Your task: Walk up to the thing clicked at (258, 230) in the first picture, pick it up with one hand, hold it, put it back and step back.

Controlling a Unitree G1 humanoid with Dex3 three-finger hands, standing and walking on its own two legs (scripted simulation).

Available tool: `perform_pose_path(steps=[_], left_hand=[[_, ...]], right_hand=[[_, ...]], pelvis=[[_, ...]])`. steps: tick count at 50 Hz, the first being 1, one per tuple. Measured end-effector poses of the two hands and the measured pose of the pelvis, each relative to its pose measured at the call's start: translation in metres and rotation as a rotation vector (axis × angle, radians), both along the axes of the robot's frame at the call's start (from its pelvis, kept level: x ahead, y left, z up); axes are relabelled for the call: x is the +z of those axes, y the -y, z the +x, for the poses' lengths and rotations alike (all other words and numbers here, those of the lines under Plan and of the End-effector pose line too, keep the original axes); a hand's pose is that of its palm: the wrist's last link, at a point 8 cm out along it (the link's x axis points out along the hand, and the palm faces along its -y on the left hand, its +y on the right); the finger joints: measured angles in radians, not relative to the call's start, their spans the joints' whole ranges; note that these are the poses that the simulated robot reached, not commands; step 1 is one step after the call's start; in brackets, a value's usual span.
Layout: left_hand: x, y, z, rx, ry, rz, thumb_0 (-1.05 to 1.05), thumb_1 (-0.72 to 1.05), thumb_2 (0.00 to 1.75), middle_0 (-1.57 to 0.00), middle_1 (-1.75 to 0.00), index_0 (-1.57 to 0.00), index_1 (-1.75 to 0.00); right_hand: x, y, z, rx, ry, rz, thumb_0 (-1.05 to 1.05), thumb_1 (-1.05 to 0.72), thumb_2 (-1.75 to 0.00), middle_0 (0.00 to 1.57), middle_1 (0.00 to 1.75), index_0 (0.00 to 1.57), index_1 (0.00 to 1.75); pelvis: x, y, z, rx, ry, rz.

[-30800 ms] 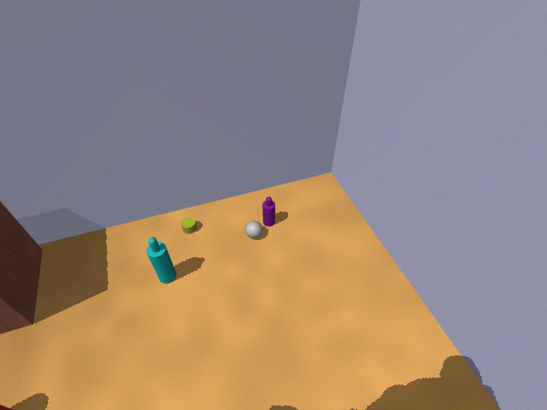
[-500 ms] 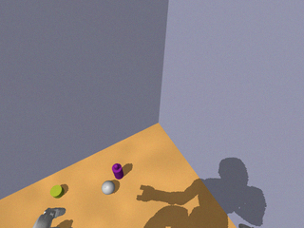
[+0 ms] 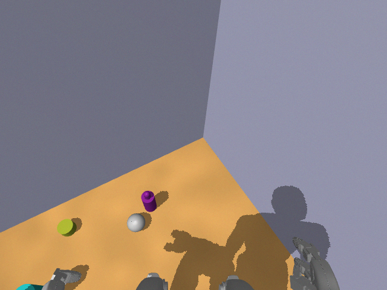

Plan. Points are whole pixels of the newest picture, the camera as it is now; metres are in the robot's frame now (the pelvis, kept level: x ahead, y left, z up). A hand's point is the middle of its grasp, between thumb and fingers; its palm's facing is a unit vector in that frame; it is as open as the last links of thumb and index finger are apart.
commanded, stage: rise first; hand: left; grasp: from above
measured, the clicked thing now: (136, 222) +0.45 +0.24 -0.65
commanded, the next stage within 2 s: none
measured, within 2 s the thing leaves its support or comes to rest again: neither
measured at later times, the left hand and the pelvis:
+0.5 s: hand (98, 263) +0.24 +0.28 -0.33, palm faces -0.45 -0.44 -0.78, open 14.1 cm; pelvis -0.06 +0.00 -0.19, yaw -2 degrees
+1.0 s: hand (110, 241) +0.33 +0.29 -0.45, palm faces -0.49 -0.09 -0.87, open 14.1 cm; pelvis -0.09 +0.00 -0.30, yaw -5 degrees
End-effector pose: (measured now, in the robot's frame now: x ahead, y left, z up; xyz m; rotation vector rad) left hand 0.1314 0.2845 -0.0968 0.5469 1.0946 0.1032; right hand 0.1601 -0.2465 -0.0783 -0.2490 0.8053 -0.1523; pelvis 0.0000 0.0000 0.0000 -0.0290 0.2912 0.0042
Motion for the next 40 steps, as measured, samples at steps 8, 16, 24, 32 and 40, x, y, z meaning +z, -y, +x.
perform_pose_path(steps=[8, 16, 24, 32, 40], left_hand=[[-0.042, -0.010, 0.017, -0.122, 0.000, 0.095, -0.01, -0.53, 0.95, -0.08, -1.09, -0.09, -1.07], [-0.113, -0.012, 0.067, -0.340, 0.087, 0.221, -0.01, -0.52, 0.96, -0.07, -1.10, -0.08, -1.08], [-0.174, -0.012, 0.115, -0.529, 0.157, 0.361, -0.01, -0.54, 1.00, -0.07, -1.09, -0.07, -1.09], [-0.225, -0.011, 0.157, -0.686, 0.192, 0.456, -0.01, -0.53, 1.01, -0.07, -1.09, -0.07, -1.09], [-0.262, -0.006, 0.185, -0.806, 0.221, 0.512, -0.01, -0.52, 1.02, -0.06, -1.09, -0.07, -1.08]], right_hand=[[-0.035, -0.003, 0.010, 0.057, 0.054, -0.012, 0.01, -0.91, -0.90, 0.21, 0.30, 0.20, 0.30], [-0.118, 0.012, -0.003, 0.073, -0.009, -0.030, 0.00, -0.88, -0.89, 0.21, 0.30, 0.20, 0.30], [-0.211, 0.025, -0.047, 0.037, -0.154, -0.018, 0.01, -0.89, -0.89, 0.21, 0.30, 0.20, 0.30], [-0.281, 0.029, -0.109, -0.006, -0.331, -0.010, 0.01, -0.88, -0.89, 0.21, 0.30, 0.20, 0.30], [-0.314, 0.034, -0.163, -0.067, -0.466, -0.033, 0.00, -0.88, -0.89, 0.21, 0.30, 0.20, 0.30]], pelvis=[[-0.039, 0.000, -0.011, 0.000, -0.092, -0.004], [-0.111, 0.001, -0.031, -0.009, -0.209, -0.003], [-0.180, 0.004, -0.057, -0.022, -0.285, -0.007], [-0.235, 0.006, -0.077, -0.034, -0.310, -0.016], [-0.273, 0.003, -0.088, -0.047, -0.303, -0.032]])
